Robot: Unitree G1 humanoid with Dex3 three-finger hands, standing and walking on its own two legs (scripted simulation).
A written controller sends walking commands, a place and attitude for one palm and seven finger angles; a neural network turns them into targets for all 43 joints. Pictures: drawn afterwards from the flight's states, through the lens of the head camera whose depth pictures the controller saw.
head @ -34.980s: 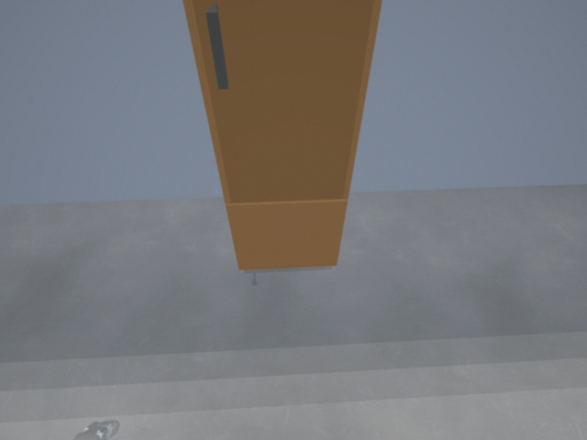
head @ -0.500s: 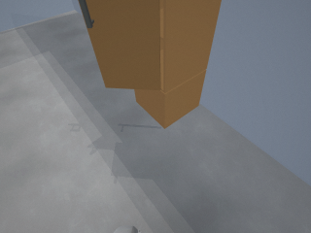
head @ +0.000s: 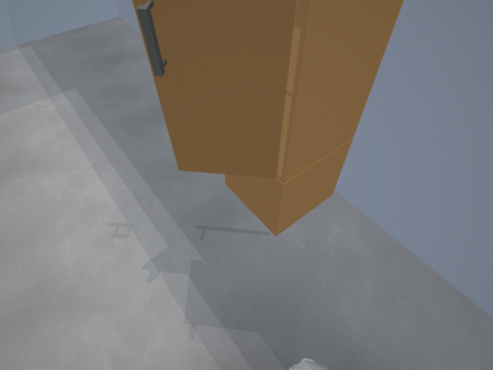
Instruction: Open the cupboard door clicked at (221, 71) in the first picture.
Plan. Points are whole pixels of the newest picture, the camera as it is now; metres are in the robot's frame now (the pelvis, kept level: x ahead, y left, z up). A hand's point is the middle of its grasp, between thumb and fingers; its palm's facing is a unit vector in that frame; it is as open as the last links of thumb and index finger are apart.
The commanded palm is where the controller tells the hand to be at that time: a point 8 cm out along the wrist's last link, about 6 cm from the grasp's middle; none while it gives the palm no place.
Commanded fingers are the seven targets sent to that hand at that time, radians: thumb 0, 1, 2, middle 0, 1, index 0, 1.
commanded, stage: take the last steps up to it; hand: left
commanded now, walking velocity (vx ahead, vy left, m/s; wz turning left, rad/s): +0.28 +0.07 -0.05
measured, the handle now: (154, 39) +0.76 +0.27 +0.15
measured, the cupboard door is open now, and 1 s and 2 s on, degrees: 45 45 45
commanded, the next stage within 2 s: come to a stop and stand still in 0.26 s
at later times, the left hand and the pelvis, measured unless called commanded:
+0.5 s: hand (143, 351) +0.18 +0.22 -0.19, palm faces +0.05 -0.98 -0.19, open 7.3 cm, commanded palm none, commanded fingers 0.00 0.90 0.90 -0.20 -0.30 -0.20 -0.30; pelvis +0.20 +0.05 -0.01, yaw -2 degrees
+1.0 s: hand (158, 308) +0.25 +0.21 -0.17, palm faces -0.03 -0.97 -0.25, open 7.4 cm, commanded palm none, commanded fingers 0.00 0.90 0.90 -0.20 -0.30 -0.20 -0.30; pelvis +0.18 +0.02 -0.01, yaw -3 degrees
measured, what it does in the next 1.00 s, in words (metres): walks ahead: right foot, then left foot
